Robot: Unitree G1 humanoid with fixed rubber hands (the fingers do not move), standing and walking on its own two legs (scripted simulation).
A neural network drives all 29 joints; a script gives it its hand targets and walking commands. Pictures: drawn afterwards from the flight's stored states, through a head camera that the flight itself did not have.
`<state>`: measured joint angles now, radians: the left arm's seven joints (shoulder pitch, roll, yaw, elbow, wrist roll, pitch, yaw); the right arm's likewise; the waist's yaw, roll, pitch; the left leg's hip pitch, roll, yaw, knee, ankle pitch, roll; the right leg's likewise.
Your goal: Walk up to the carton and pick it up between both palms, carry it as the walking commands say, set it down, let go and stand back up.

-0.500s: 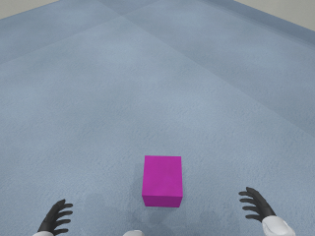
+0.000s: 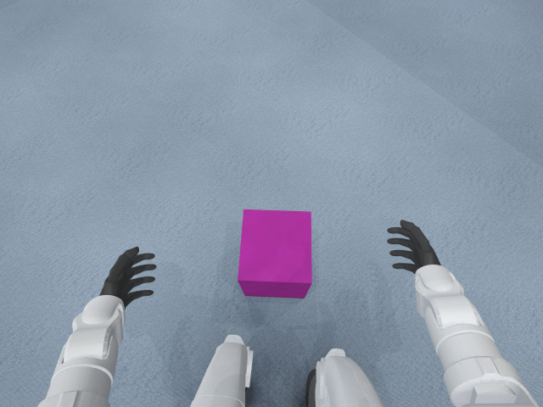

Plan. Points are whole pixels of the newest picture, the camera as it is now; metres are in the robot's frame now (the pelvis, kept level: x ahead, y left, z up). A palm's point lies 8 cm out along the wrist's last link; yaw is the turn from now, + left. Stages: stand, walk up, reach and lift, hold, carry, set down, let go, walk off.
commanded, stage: reach and lift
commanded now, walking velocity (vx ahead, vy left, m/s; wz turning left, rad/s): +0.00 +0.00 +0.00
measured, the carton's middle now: (275, 256) +0.48 +0.05 -0.58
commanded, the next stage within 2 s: none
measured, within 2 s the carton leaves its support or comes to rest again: neither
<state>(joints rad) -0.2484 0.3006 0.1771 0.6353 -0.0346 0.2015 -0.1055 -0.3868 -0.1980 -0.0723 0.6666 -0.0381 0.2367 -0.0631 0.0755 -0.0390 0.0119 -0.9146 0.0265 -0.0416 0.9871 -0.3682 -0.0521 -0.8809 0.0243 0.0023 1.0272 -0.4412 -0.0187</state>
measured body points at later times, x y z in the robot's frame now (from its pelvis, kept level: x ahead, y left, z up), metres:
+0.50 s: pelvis -0.03 +0.03 -0.04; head +0.24 +0.03 +0.32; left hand +0.44 +0.26 -0.13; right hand +0.48 -0.16 -0.13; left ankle +0.06 +0.15 -0.67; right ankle +0.03 -0.10 -0.67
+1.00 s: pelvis -0.02 +0.02 -0.06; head +0.30 +0.02 +0.25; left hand +0.50 +0.24 -0.18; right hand +0.51 -0.15 -0.19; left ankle +0.06 +0.15 -0.67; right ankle +0.03 -0.11 -0.67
